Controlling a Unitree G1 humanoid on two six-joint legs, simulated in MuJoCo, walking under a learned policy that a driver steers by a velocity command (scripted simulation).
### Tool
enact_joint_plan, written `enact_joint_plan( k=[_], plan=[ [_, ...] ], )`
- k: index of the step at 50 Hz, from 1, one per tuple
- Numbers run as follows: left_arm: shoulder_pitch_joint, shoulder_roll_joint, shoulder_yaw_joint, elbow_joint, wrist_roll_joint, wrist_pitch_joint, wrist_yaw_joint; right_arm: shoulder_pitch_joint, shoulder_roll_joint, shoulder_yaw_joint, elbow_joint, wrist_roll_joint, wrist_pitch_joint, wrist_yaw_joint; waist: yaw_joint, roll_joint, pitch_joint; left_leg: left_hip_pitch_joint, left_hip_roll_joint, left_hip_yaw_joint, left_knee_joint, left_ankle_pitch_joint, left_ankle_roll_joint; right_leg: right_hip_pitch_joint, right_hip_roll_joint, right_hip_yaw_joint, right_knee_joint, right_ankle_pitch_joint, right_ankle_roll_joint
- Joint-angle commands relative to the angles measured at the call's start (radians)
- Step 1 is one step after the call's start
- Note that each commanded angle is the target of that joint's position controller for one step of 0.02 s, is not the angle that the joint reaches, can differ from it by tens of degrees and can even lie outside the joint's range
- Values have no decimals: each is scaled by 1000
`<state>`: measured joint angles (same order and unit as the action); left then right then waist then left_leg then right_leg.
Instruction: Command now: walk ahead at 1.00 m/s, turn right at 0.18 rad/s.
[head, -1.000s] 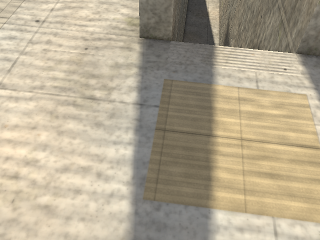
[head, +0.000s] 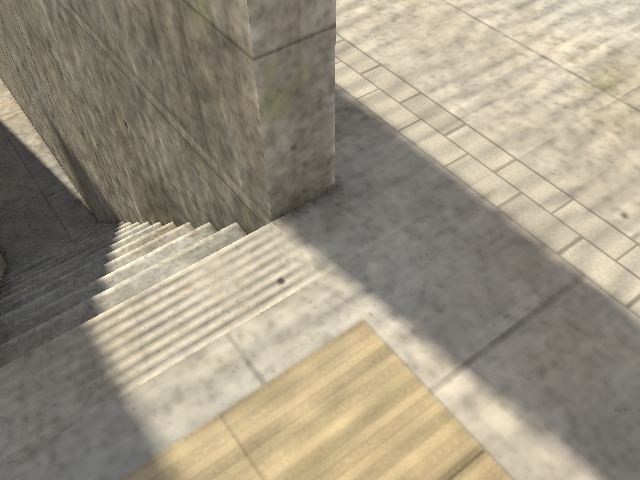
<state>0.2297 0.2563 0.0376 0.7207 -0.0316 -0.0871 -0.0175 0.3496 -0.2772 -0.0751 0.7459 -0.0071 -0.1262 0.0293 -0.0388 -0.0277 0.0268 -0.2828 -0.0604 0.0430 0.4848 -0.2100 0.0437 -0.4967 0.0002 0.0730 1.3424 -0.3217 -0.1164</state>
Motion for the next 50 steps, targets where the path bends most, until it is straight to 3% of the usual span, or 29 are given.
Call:
enact_joint_plan(
  k=[1,4,6,9,12,14,15,16,17,18,19,20,21,22,24,26,29,31,34,35,36,37,38,39,40,41,45,48,50],
  plan=[
    [-28,23,-1,-99,-2,-10,-2,7,-23,11,-31,17,-15,15,56,74,11,145,257,-409,-307,-166,183,-274,-122,44,-79,34,8],
    [-119,23,-13,-133,22,-13,2,33,-82,4,-7,16,-18,0,48,55,75,110,253,-323,-361,-14,195,-366,-150,12,-235,204,49],
    [-223,24,-18,-162,34,-26,-2,78,-73,12,13,21,-17,-11,8,48,94,73,212,-233,-380,116,171,-303,-136,-30,-404,365,69],
    [-365,10,-23,-207,22,-50,-28,177,-80,22,49,41,-6,-24,-46,54,113,55,205,-197,-419,166,158,-122,-68,-70,-649,517,87],
    [-421,48,-2,-229,8,-67,-45,208,-103,22,71,47,20,-36,-43,100,109,211,247,-217,-362,295,143,-52,-13,-67,-814,475,88],
    [-321,114,30,-218,2,-71,-36,208,-137,16,86,31,36,-42,29,179,18,321,267,-221,-187,674,110,79,31,-73,-829,350,62],
    [-182,156,52,-195,-6,-67,-24,189,-166,10,88,15,47,-41,121,215,-76,305,250,-202,-2,828,89,251,47,-86,-828,287,36],
    [59,186,69,-148,-7,-56,-6,127,-166,12,64,-1,51,-41,254,226,-207,89,218,-192,279,737,55,589,-43,-26,-755,270,10],
    [266,293,87,-102,8,-40,15,141,-42,44,11,-46,36,-43,263,-31,-427,-149,125,-172,641,154,43,928,-283,252,-695,148,7],
    [249,304,81,-93,52,-48,-10,302,69,72,-12,60,14,-34,146,-431,-640,-422,28,-237,949,-283,12,1130,-483,808,-944,-131,-174],
    [189,176,60,-106,59,-42,-6,162,-57,42,-19,91,15,-48,177,-278,-465,-526,94,-228,1013,-249,0,1011,-430,712,-1009,-37,-134],
    [143,112,44,-89,53,-36,2,34,-91,27,-49,82,26,-54,181,-168,-279,-571,121,-179,1012,-213,-16,858,-404,475,-957,261,-104],
    [85,96,38,-74,56,-33,1,-10,-84,22,-55,56,40,-56,131,-21,-181,-516,157,-157,972,-198,-34,665,-371,309,-942,587,-94],
    [30,70,37,-62,56,-31,2,-16,-80,10,-67,36,56,-52,81,-20,-127,-463,185,-148,905,-194,-41,525,-335,194,-951,682,-85],
    [-76,57,37,-47,51,-32,8,15,-22,8,-83,56,101,-37,1,-84,-51,-371,224,-133,813,-227,-50,321,-318,47,-1032,648,-72],
    [-170,96,48,-44,33,-38,20,-41,-3,15,-119,43,119,-32,-27,-87,32,-363,230,-104,654,-143,-66,196,-319,-54,-1107,679,-69],
    [-209,170,73,-42,20,-24,49,-68,-36,9,-112,12,104,5,-28,-45,-28,-187,165,-28,317,243,-44,218,-232,-220,-1100,617,-19],
    [-195,199,82,-34,-2,-17,55,-93,-71,-5,-121,17,111,35,-24,-36,-53,-141,142,-5,230,311,-20,309,-245,-251,-1061,600,10],
    [-181,247,107,-37,-27,-2,47,-35,-179,-55,-128,14,126,38,-77,-25,-96,-17,64,55,199,230,42,380,-247,-274,-841,750,47],
    [-199,230,102,-42,-38,5,35,71,-208,-76,-96,10,134,28,-129,-1,-142,121,12,90,176,223,73,342,-227,-288,-656,809,70],
    [-193,191,89,-52,-28,8,23,170,-243,-100,-80,13,138,8,-183,61,-145,283,2,33,113,285,105,201,-173,-273,-395,581,112],
    [-100,51,55,-60,42,10,7,58,-321,-98,-104,20,138,-9,-25,397,-55,324,126,-236,103,842,157,-47,-6,-244,-45,-356,166],
    [110,106,49,-68,27,2,-6,-57,-360,-81,-218,-32,107,4,89,399,-317,489,369,-813,-46,622,398,-235,86,-8,187,-412,182],
    [50,210,61,-51,26,7,-5,-89,-313,-81,-271,-16,93,22,13,197,-383,465,382,-876,-177,264,379,-231,51,81,184,-297,149],
    [-53,227,61,-71,25,22,7,-129,-278,-65,-277,-8,87,22,9,83,-251,342,353,-807,-184,156,308,-263,39,79,105,-192,138],
    [-107,203,49,-68,64,47,32,-152,-247,-55,-269,6,99,11,36,11,-193,221,295,-723,-174,123,246,-243,7,85,30,-119,134],
    [-120,177,42,-43,70,78,44,-180,-223,-47,-283,-7,141,-52,71,61,-176,26,173,-525,-165,246,192,-105,10,82,-172,-25,148],
    [-140,149,30,-31,65,77,46,-150,-245,-54,-284,2,164,-83,53,46,-211,65,163,-530,-125,356,172,-125,42,97,-247,11,191],
    [-134,145,34,-9,49,74,47,-171,-214,-46,-297,-1,183,-87,49,102,-204,68,125,-534,-121,263,146,-109,57,116,-331,24,202]
  ],
)
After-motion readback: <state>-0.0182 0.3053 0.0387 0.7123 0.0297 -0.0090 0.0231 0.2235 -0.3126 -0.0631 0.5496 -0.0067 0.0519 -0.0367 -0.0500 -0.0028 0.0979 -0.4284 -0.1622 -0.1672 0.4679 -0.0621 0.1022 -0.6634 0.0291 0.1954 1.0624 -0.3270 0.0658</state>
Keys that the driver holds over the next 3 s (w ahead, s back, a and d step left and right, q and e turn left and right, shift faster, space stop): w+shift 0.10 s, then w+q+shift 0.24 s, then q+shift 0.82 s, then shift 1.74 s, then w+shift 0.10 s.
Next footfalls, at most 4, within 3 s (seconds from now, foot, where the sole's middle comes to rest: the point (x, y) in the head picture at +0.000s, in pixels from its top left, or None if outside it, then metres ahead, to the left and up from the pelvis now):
0.32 right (401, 465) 0.52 -0.14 -0.77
0.72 left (255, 380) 0.72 0.16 -0.77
1.24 right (308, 316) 0.89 0.04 -0.77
1.58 left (277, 417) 0.63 0.11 -0.77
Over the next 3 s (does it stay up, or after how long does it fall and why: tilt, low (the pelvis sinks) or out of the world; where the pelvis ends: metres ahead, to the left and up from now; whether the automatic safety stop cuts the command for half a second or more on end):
stays up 0.76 0.07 0.00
